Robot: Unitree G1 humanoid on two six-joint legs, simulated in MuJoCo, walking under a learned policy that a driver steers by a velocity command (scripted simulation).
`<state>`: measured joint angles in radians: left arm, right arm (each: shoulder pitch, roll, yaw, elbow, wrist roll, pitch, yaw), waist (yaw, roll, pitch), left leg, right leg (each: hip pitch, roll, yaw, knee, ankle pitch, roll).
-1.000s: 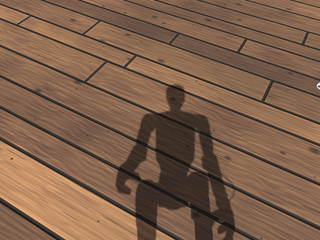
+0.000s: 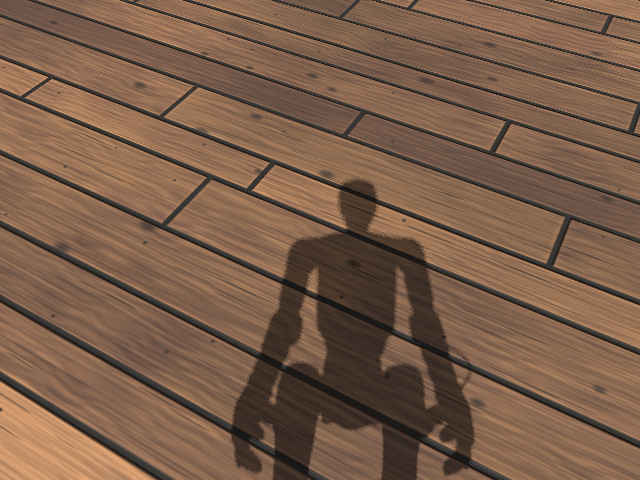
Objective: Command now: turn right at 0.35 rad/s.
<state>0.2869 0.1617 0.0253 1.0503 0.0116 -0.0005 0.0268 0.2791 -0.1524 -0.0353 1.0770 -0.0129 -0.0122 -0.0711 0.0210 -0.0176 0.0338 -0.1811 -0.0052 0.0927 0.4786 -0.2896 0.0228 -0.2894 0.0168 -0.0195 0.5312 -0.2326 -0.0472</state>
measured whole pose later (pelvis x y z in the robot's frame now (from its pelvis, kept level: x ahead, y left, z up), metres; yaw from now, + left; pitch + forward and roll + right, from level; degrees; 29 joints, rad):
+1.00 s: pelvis +0.08 -0.02 +0.00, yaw +10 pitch +2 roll +0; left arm 0.13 0.24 0.05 0.83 0.00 0.02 0.04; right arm 0.23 -0.27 -0.10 0.86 -0.02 0.04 0.00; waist -0.04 0.02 0.05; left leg -0.31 -0.11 -0.18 0.46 -0.17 0.04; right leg -0.35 0.04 0.06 0.67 -0.39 0.02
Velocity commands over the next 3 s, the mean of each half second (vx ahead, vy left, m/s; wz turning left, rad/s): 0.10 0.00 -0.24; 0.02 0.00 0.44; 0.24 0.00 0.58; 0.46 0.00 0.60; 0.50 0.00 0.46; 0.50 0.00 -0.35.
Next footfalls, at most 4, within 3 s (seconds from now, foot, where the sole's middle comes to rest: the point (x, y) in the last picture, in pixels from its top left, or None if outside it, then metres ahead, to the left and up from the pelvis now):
0.58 left None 0.14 0.08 -0.77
1.04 right None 0.15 -0.13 -0.77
1.60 left None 0.25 0.19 -0.77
2.14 right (182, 419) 0.62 0.34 -0.77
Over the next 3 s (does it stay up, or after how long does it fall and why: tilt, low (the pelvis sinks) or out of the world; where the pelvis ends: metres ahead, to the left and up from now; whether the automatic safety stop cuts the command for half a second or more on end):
stays up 0.67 0.65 0.01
